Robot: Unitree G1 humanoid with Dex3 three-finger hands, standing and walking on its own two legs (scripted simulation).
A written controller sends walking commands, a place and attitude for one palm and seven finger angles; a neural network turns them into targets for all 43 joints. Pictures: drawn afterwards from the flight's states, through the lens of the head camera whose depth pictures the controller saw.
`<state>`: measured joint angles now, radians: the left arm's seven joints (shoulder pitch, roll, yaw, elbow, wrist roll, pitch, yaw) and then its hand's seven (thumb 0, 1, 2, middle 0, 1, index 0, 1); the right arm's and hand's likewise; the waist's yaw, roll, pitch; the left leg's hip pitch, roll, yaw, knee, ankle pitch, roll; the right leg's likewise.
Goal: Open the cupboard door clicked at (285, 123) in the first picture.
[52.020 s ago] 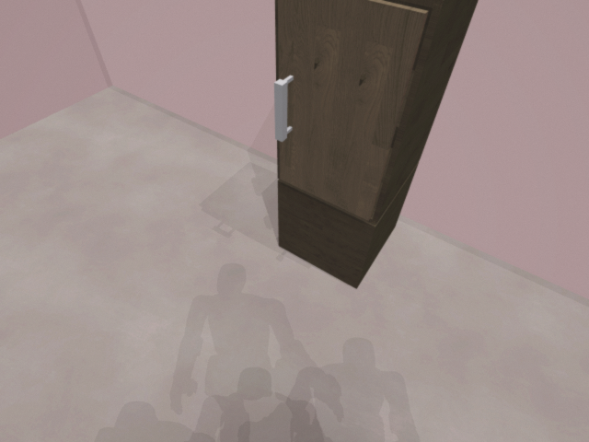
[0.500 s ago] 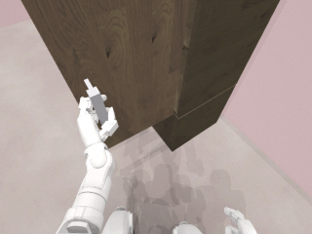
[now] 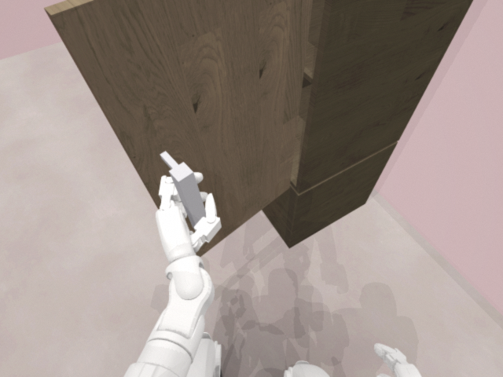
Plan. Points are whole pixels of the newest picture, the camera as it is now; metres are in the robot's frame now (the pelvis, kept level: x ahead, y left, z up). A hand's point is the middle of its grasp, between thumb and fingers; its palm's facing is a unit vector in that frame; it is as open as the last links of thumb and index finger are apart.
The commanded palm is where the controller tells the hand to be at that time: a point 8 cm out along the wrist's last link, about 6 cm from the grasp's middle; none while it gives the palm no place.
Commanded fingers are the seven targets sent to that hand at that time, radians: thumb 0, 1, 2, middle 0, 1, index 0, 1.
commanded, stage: open thumb and fingers to let go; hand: left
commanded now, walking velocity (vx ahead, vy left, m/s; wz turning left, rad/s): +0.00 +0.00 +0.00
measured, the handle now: (185, 195) +0.40 +0.12 +0.05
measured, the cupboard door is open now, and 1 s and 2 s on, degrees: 100 100 100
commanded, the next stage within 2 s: slide the hand sideways off the handle in 0.68 s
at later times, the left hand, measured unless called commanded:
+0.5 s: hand (209, 215) +0.36 +0.08 +0.04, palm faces +0.32 -0.95 -0.01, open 13.9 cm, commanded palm +0.32 +0.11 +0.04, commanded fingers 0.00 -0.50 0.30 -0.21 -0.65 -0.21 -0.65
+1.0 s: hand (199, 233) +0.33 +0.09 +0.04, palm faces -0.15 -0.98 -0.09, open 16.1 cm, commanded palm +0.31 +0.12 +0.04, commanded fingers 0.00 -0.50 0.30 -0.15 -0.30 -0.15 -0.30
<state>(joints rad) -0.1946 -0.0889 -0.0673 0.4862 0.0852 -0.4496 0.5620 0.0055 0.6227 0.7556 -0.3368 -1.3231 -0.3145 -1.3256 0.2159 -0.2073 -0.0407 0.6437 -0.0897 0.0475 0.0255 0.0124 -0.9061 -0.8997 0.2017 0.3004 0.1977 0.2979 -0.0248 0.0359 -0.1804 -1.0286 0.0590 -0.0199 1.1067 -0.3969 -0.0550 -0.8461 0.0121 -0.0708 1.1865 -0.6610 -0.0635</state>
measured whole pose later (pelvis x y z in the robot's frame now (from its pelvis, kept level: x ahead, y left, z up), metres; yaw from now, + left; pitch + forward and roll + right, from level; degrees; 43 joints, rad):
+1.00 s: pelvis -0.02 +0.04 +0.00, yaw -1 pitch +16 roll -2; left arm -0.29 0.10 -0.18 0.57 -0.04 -0.44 0.12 -0.01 -0.50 0.29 -0.26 -0.41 -0.15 -0.43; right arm 0.25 -0.22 -0.01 0.62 -0.02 0.05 0.01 0.01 -0.90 -0.90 0.20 0.30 0.20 0.30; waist -0.03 0.07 -0.15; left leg -1.05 0.05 -0.02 1.15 -0.38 0.00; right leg -0.84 0.00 -0.07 1.18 -0.62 -0.01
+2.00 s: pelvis -0.01 +0.02 -0.01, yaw -1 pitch +16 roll -1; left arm 0.25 0.16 -0.01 0.09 -0.17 -0.45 -0.12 -0.01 -0.50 0.29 -0.15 -0.30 -0.15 -0.30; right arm 0.21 -0.23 0.00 0.51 0.00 0.01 -0.04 0.01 -0.90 -0.90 0.20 0.30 0.20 0.30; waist 0.00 0.05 -0.16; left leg -1.04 0.07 -0.02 1.19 -0.42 -0.03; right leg -0.85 0.02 -0.07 1.23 -0.66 -0.04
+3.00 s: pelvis +0.02 +0.05 +0.08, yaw -1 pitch +2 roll -1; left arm 0.49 0.33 0.17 -0.34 -0.04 -0.04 0.14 0.00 0.11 0.56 -0.18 -0.30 -0.18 -0.30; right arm 0.23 -0.22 0.07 0.53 0.02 -0.06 -0.13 0.02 -0.90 -0.90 0.21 0.30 0.20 0.30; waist 0.04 0.06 -0.06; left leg -0.41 0.02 0.04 0.65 -0.27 0.01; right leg -0.21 -0.01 -0.02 0.60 -0.42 0.01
